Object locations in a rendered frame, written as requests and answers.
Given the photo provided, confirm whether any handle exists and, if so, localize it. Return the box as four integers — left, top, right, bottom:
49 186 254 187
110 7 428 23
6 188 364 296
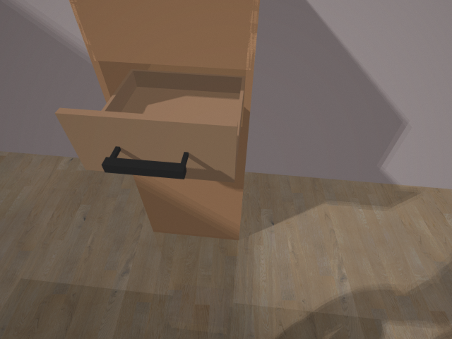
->
102 146 189 179

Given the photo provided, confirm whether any drawer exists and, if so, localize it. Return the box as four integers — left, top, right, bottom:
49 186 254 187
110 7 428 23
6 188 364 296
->
55 69 245 183

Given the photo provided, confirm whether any cabinet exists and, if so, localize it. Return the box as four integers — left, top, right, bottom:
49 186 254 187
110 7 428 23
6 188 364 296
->
69 0 260 240

